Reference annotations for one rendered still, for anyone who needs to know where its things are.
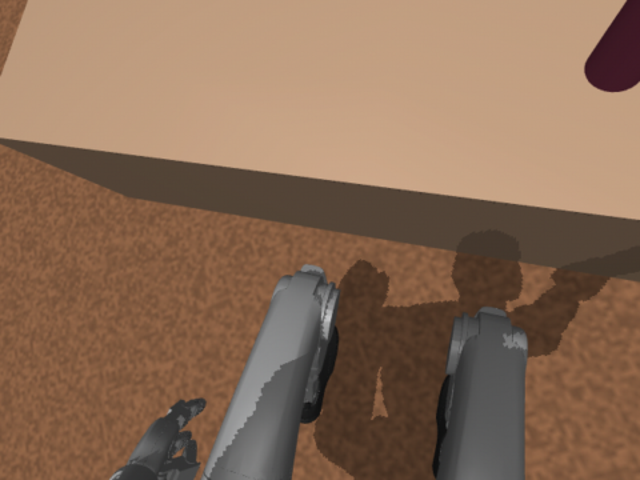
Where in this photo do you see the right robot foot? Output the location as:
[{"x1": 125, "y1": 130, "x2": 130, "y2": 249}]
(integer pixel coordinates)
[{"x1": 432, "y1": 375, "x2": 450, "y2": 479}]

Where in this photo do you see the bottle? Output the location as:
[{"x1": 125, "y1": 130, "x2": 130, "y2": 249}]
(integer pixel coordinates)
[{"x1": 584, "y1": 0, "x2": 640, "y2": 92}]

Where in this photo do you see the left robot hand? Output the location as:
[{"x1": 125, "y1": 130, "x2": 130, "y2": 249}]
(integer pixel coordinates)
[{"x1": 126, "y1": 398, "x2": 206, "y2": 480}]

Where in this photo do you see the left robot foot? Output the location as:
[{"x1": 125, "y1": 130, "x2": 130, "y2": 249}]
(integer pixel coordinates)
[{"x1": 300, "y1": 326, "x2": 339, "y2": 424}]

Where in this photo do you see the left robot arm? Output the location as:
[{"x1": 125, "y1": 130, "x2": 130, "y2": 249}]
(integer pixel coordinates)
[{"x1": 109, "y1": 464, "x2": 158, "y2": 480}]

